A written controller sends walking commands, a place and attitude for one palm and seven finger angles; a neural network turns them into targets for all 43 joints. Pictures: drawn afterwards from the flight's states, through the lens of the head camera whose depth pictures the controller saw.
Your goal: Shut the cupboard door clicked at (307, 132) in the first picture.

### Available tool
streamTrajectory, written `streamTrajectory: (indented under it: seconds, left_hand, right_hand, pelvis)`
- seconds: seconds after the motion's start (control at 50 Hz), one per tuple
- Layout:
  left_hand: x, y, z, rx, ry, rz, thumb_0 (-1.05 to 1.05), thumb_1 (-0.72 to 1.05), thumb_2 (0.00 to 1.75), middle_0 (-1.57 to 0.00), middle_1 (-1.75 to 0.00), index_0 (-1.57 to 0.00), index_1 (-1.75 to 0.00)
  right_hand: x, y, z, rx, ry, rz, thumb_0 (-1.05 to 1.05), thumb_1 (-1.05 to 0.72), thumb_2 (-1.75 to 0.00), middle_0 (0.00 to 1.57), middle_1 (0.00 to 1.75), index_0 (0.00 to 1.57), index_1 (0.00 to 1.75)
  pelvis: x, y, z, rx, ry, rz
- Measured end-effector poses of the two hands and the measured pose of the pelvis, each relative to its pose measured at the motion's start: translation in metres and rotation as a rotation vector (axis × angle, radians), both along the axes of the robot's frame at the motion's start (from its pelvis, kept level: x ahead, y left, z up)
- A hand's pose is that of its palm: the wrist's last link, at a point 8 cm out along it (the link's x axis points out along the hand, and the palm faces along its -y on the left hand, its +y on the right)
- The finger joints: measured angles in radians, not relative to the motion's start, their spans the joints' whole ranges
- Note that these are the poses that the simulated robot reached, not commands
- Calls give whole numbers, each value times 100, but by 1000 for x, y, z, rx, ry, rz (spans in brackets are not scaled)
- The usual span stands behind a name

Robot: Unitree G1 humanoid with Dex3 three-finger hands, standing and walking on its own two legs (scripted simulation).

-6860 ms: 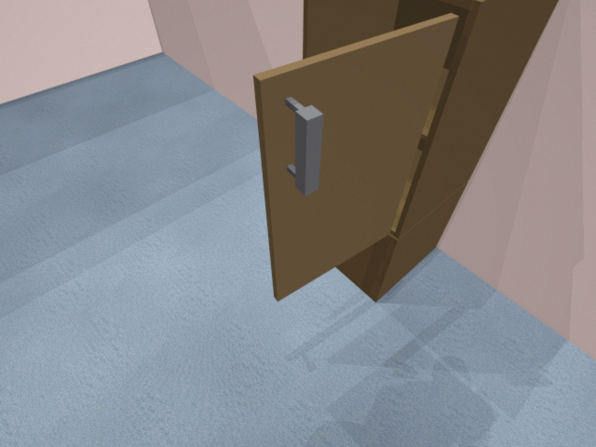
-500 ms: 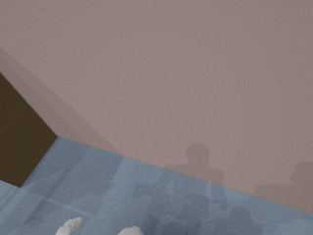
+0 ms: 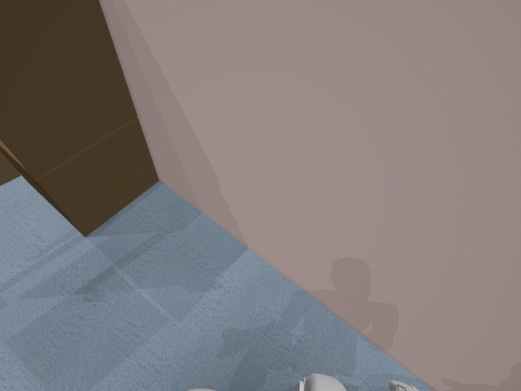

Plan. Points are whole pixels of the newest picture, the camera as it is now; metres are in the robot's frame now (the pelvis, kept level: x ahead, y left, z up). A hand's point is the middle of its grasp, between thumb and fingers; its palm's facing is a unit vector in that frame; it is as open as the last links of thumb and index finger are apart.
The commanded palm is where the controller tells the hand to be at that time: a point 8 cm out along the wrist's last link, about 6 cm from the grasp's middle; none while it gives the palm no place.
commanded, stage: turn to face it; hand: left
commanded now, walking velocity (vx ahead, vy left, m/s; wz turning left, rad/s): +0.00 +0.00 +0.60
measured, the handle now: out of the picture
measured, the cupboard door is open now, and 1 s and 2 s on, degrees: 83 83 83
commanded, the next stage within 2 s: take the last steps up to it in 1.20 s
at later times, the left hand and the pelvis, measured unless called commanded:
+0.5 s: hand out of the picture +0.04 +0.16 -0.15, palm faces +0.31 -0.92 -0.23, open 7.3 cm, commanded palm none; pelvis +0.03 -0.04 +0.01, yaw +19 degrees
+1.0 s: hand out of the picture +0.05 +0.21 -0.15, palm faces +0.55 -0.80 -0.26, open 7.4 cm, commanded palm none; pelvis +0.06 -0.02 +0.00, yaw +34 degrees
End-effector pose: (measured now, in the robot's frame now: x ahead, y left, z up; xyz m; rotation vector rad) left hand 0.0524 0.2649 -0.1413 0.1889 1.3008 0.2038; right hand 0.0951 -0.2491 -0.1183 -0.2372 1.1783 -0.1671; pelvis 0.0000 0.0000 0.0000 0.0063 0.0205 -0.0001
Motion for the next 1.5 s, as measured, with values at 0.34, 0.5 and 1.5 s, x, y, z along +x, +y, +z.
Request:
streamTrajectory:
  seconds: [0.34, 0.5, 1.5]
  left_hand:
    - [19, -52, 31, 43, -168, 111, 0, 90, 90, -20, -30, -20, -30]
    - [-34, -58, 19, -4, -85, 263, 0, 91, 90, -20, -30, -21, -30]
    - [-144, -71, 2, -61, 54, 807, 0, 91, 90, -20, -30, -20, -30]
  right_hand:
    - [23, -35, -25, 61, 134, 105, 1, -91, -90, 20, 30, 20, 30]
    - [75, -13, -9, 39, 117, 250, 1, -91, -90, 19, 30, 20, 30]
    - [191, 132, -10, 20, 65, 772, 1, -91, -90, 19, 30, 20, 30]
  pelvis:
    - [20, -42, 3, 18, -17, 214]
    - [28, -38, 9, 35, -9, 331]
    - [75, 5, 3, 6, -19, 777]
